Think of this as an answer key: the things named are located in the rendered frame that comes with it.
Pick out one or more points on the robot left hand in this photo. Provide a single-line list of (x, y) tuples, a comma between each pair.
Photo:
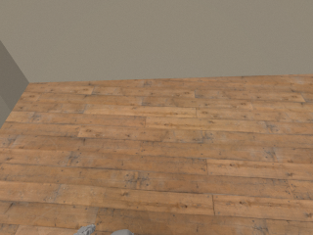
[(86, 230)]

